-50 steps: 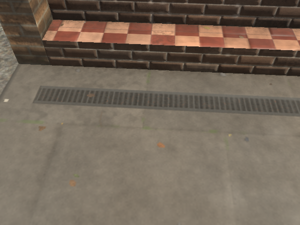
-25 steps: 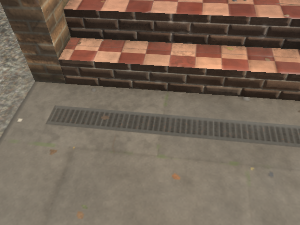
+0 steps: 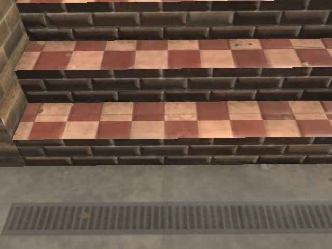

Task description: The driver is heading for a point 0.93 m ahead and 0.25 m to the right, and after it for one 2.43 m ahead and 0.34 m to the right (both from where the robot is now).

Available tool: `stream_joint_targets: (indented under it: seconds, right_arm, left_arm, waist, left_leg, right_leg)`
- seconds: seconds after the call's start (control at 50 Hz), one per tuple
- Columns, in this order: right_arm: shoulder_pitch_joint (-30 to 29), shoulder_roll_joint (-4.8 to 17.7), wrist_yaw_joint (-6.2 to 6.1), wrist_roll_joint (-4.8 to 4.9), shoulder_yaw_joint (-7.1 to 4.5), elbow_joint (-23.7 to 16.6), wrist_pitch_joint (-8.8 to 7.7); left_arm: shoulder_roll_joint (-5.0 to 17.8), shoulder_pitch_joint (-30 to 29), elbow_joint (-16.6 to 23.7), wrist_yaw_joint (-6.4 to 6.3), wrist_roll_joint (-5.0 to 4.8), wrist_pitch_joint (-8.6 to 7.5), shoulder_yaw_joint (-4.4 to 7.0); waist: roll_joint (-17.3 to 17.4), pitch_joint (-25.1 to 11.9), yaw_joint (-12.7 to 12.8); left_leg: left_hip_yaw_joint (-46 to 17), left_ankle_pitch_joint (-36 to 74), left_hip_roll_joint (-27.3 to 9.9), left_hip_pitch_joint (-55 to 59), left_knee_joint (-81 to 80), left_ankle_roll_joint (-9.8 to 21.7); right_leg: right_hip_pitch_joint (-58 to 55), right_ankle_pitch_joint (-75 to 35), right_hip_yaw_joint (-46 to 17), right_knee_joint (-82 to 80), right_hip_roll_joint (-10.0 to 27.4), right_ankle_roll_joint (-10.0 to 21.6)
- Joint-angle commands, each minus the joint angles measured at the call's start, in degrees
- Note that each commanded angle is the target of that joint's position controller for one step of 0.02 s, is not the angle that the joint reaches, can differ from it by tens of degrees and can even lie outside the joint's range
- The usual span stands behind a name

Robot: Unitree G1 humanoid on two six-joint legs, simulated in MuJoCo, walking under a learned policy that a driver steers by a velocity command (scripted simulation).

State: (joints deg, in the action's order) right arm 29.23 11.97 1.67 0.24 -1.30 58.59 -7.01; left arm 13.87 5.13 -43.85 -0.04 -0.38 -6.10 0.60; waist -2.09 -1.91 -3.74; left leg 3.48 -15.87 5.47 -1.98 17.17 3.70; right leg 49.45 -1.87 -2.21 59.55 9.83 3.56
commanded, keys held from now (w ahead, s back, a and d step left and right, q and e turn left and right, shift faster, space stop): w+shift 0.18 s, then w+e+shift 0.72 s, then w+q+shift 0.10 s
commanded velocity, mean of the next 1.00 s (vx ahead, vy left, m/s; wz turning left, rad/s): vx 1.00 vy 0.00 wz -0.55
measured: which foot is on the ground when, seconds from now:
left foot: down 0.00-0.22, up 0.24-0.62, down 0.64-1.00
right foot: up 0.00-0.18, down 0.20-0.64, up 0.66-1.00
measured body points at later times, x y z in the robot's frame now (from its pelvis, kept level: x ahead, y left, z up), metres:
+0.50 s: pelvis +0.45 -0.05 +0.01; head +0.46 -0.06 +0.46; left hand +0.44 +0.21 -0.13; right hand +0.67 -0.31 -0.05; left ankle +0.66 +0.11 -0.67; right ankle +0.40 -0.13 -0.74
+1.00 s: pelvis +0.82 -0.12 -0.01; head +0.83 -0.15 +0.44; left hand +1.16 -0.14 -0.03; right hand +0.61 -0.30 -0.15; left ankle +0.77 +0.07 -0.74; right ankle +0.82 -0.27 -0.49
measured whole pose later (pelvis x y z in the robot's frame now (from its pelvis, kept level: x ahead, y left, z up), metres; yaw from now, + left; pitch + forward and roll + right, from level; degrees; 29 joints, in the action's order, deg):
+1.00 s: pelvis +0.82 -0.12 -0.01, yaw -35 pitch +2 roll +3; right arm 28.6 14.7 -2.3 -1.9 -1.8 53.0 -5.3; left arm 12.5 -0.5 -24.9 -0.1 -2.4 -0.8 -1.3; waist -1.3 0.8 -5.4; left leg 12.3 -22.7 -1.8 3.4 18.5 -3.2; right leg 67.0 32.1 -2.8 110.7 3.9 0.3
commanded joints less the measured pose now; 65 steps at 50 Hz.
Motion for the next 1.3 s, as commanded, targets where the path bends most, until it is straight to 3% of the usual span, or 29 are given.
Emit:
stream_joint_targets:
  seconds: [0.02,0.14,0.2,0.22,0.24,0.26,0.28,0.32,0.38,0.46,0.58,0.64,0.66,0.68,0.7,0.74,0.86,0.9,1.02,1.06,1.08,1.12,1.14,1.16,1.18,1.2,1.24,1.26,1.3]
  right_arm:
    - [-3.6,7.7,-1.32,0.87,-0.69,-5.1,-1.83]
    - [1.1,11.2,-2.19,0.12,-1.2,-4.0,1.13]
    - [-4.4,13.4,-2.29,-2.99,-1.73,-5.2,3.23]
    - [-4.8,10.1,-2.51,-3.86,-0.66,-8.0,2.71]
    - [5.0,-0.7,-0.61,-0.98,1.97,-8.0,0.05]
    - [-0.4,7.0,-0.11,1.19,0.59,-8.5,-2.44]
    - [-10.0,9.5,-0.04,2.76,0.15,-12.1,-3.53]
    - [-18.0,7.5,-0.72,0.16,0.48,-15.2,-4.26]
    - [-15.5,6.2,-0.58,-0.93,0.45,-16.0,-2.56]
    - [-28.0,6.3,-1.34,-1.68,1.21,-21.1,-2.6]
    - [-29.0,10.5,-2.58,1.27,-0.51,-23.7,-1.5]
    - [1.1,15.1,-2.94,0.06,-3.59,-16.8,-1.88]
    - [6.8,17.7,-2.52,-1.1,-3.47,-14.0,-1.7]
    - [-0.1,20.6,-1.75,-3.19,-4.06,-16.8,-1.85]
    - [-6.8,13.4,-2.02,-2.86,-3.39,-18.4,-1.46]
    - [-11.5,8.1,-2.21,-1.99,-2.24,-17.8,-0.26]
    - [-17.5,7.0,-2.92,-1.64,-1.18,-15.3,-0.08]
    - [-11.8,11.6,-3.23,-2.3,-2.11,-12.9,0.2]
    - [6.3,8.2,-4.94,-2.24,-0.88,-3.6,2.4]
    - [1.3,10.1,-6.14,-1.21,-0.66,-3.8,3.65]
    - [-0.8,8.9,-6.01,0.26,0.52,-3.7,3.99]
    - [2.6,22.2,-3.1,-1.24,-2.05,-4.0,0.9]
    - [-2.3,24.3,-1.81,0.24,-3.0,-5.7,-0.97]
    - [-3.1,22.7,-0.65,2.21,-3.62,-6.4,-2.33]
    - [-9.7,16.5,1.53,1.83,-3.44,-6.5,-2.23]
    - [-21.2,8.0,2.44,1.85,-3.0,-11.0,-1.4]
    - [-32.8,-3.9,1.6,2.5,0.66,-22.4,1.17]
    - [-31.9,-8.4,1.6,2.04,2.57,-26.0,1.67]
    - [-22.9,-10.3,2.07,3.12,4.64,-26.5,2.57]
  left_arm:
    - [1.6,-5.4,3.8,0.83,-0.24,-1.17,-0.1]
    - [4.0,-12.6,8.3,3.79,-1.58,-2.25,0.78]
    - [11.6,13.2,3.0,2.33,-2.77,-0.83,4.26]
    - [16.6,26.4,-0.6,1.31,-1.86,0.29,5.24]
    - [17.9,27.4,-1.7,2.23,-1.27,-0.23,5.93]
    - [10.9,26.6,-2.9,2.03,-0.03,-0.24,4.74]
    - [8.3,23.6,-2.3,1.92,0.7,-0.37,4.07]
    - [6.3,15.8,-1.5,2.86,1.18,-1.53,3.39]
    - [4.9,12.4,-1.3,2.39,-0.19,-0.91,2.87]
    - [8.6,12.8,0.0,-0.23,-0.86,-1.1,3.92]
    - [8.8,15.9,0.4,-0.97,-2.09,-0.2,4.84]
    - [5.2,7.3,4.1,-0.04,0.62,0.51,3.06]
    - [-5.8,8.5,6.2,0.01,1.95,-0.56,-0.09]
    - [-3.3,22.9,7.6,-0.03,-4.61,-1.35,-0.44]
    - [3.6,17.1,5.8,-0.84,-4.86,-0.05,0.3]
    - [4.2,7.3,7.8,-1.29,-1.41,1.88,0.65]
    - [1.1,3.5,17.1,0.41,-0.53,4.97,-0.39]
    - [-0.5,0.6,19.3,0.22,-1.05,6.33,-1.11]
    - [-6.9,-22.2,31.7,0.86,-2.61,2.09,-6.24]
    - [-7.4,-28.6,37.0,2.63,-0.92,0.73,-8.46]
    - [-8.8,-28.6,38.1,3.47,0.5,-0.3,-8.86]
    - [0.9,-4.6,32.2,2.3,-1.58,1.18,-2.53]
    - [9.1,11.0,27.4,-0.39,-0.72,1.85,1.93]
    - [16.8,24.9,19.8,-2.42,0.82,3.52,5.5]
    - [19.0,35.8,10.6,-2.68,1.83,4.04,5.55]
    - [16.1,38.4,4.6,-0.99,3.07,2.54,3.93]
    - [0.1,21.5,-0.1,1.71,1.7,1.56,0.07]
    - [-7.9,12.9,-1.5,2.87,2.36,1.29,-2.13]
    - [-12.5,6.6,-4.4,3.31,3.67,0.57,-2.9]
  waist:
    - [1.3,9.7,1.7]
    - [5.0,10.0,1.6]
    - [12.3,-6.4,16.4]
    - [3.3,-16.5,18.5]
    - [-22.7,-25.8,9.5]
    - [-15.2,-21.5,12.1]
    - [-9.8,-12.2,12.0]
    - [5.5,-3.6,6.6]
    - [3.1,2.2,0.8]
    - [2.1,8.9,2.7]
    - [-3.8,3.5,3.2]
    - [-2.6,-13.3,-13.2]
    - [17.4,-12.8,-9.5]
    - [34.7,-17.7,1.2]
    - [17.7,-7.9,-1.1]
    - [2.1,1.4,-0.7]
    - [5.4,4.7,6.8]
    - [8.1,2.4,4.9]
    - [3.1,13.0,-1.7]
    - [1.2,10.1,1.3]
    - [-0.5,2.5,4.1]
    - [17.0,-17.9,15.7]
    - [16.2,-25.7,26.0]
    - [2.2,-38.5,26.9]
    - [-13.2,-48.1,24.4]
    - [-11.7,-34.0,23.2]
    - [-7.0,-2.2,12.6]
    - [-3.8,2.4,5.8]
    - [-0.5,4.1,-1.5]
  left_leg:
    - [-7.0,9.4,-12.9,-15.0,-14.7,8.0]
    - [-4.7,37.3,-18.6,9.7,-8.1,6.1]
    - [-1.0,69.4,-17.4,9.2,24.0,3.3]
    - [-1.0,50.6,-14.3,-9.0,46.2,2.8]
    - [-6.5,-3.6,-1.2,-33.6,68.5,-1.2]
    - [-12.8,-5.4,-4.2,-40.9,70.1,2.0]
    - [-12.2,-3.7,-6.6,-43.8,69.0,3.3]
    - [-11.7,0.1,-10.0,-38.0,59.0,3.4]
    - [-11.2,-0.8,-12.0,-34.4,50.1,0.2]
    - [-7.0,14.1,-9.9,-27.1,26.8,-5.3]
    - [-9.2,18.8,-6.1,-11.7,15.6,-7.8]
    - [-9.2,6.5,-9.3,20.0,18.0,-2.5]
    - [-26.6,11.3,-21.1,27.3,15.3,-2.0]
    - [-62.4,-11.3,-34.7,29.1,-0.7,9.4]
    - [-58.0,-21.8,-32.1,21.3,-3.8,9.4]
    - [-34.4,-1.1,-26.5,4.3,-2.3,6.8]
    - [-1.9,33.5,-19.8,-14.4,-1.5,2.9]
    - [-3.4,38.8,-24.5,-1.4,-3.0,5.0]
    - [-4.6,45.5,-28.1,25.4,-1.7,3.2]
    - [0.7,51.8,-23.8,10.5,-11.7,1.7]
    - [2.9,67.9,-20.8,-9.2,-15.4,2.7]
    - [-2.9,109.4,-22.4,-14.5,0.8,6.7]
    - [-6.0,117.1,-21.2,-21.1,19.4,4.0]
    - [-12.0,70.4,-14.0,-24.8,45.7,-0.3]
    - [-14.6,4.3,-6.1,-22.0,69.3,-0.1]
    - [-18.6,-5.2,-4.4,-28.9,82.5,3.7]
    - [-12.0,-7.8,-4.7,-45.9,98.0,4.4]
    - [-13.2,-7.4,-6.2,-50.4,107.9,5.7]
    - [-13.3,-6.9,-8.2,-54.2,107.5,5.7]
  right_leg:
    - [-10.2,-13.4,3.1,-14.9,-1.5,-0.8]
    - [-11.1,-4.6,6.0,-31.1,-7.9,1.6]
    - [-39.1,5.0,8.0,-26.8,-12.1,6.1]
    - [-62.0,15.0,-7.3,-21.8,-1.9,8.1]
    - [-81.3,41.4,-44.3,-37.1,9.7,20.4]
    - [-80.6,46.4,-50.8,-46.2,7.5,16.7]
    - [-73.1,37.5,-40.5,-45.1,5.7,14.4]
    - [-52.9,19.8,-29.1,-47.1,0.9,13.5]
    - [-40.5,17.5,-23.4,-50.6,-2.9,14.5]
    - [-24.3,9.8,-15.0,-52.4,-7.1,12.5]
    - [-29.9,11.9,-19.2,-40.7,-6.5,6.4]
    - [-21.8,-10.0,-15.3,-0.3,-11.4,0.7]
    - [-7.1,37.2,-13.1,21.8,-16.9,0.8]
    - [4.6,34.5,-12.2,30.1,-14.2,1.3]
    - [7.9,26.8,-8.5,34.8,-8.6,0.0]
    - [4.1,20.7,-4.0,36.9,-4.7,-0.4]
    - [-1.0,13.8,-2.0,28.7,-2.4,-3.1]
    - [9.8,21.8,0.4,42.3,-2.4,-4.6]
    - [55.6,45.1,-3.2,58.9,-4.9,-2.3]
    - [34.4,38.0,9.7,35.9,-1.4,-3.5]
    - [-2.0,20.3,12.5,22.9,-2.5,-0.4]
    - [-52.7,29.2,14.7,9.3,-14.5,0.3]
    - [-67.2,25.8,-0.5,4.4,-11.0,5.1]
    - [-80.7,30.2,-30.3,-15.4,2.5,11.5]
    - [-79.8,29.6,-50.6,-28.1,13.0,9.9]
    - [-65.9,32.7,-42.1,-35.9,6.1,3.0]
    - [-38.1,28.9,-30.3,-35.7,3.4,4.1]
    - [-30.1,23.9,-22.6,-31.7,3.0,3.4]
    - [-27.1,13.0,-9.3,-33.0,3.1,1.8]
Velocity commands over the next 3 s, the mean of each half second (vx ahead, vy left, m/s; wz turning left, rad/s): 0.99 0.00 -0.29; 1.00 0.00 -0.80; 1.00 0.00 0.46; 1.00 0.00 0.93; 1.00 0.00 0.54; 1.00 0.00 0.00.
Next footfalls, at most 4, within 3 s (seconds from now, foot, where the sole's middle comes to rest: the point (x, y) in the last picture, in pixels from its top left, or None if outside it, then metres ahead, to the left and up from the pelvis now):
0.20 right None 0.44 -0.13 -0.78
0.64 left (151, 194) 0.81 0.05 -0.78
1.12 right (256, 132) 0.97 -0.43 -0.58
1.56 left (246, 64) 1.21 -0.41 -0.38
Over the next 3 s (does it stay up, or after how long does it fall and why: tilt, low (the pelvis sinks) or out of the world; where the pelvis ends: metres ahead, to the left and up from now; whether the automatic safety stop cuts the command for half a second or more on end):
stays up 1.69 -0.43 0.75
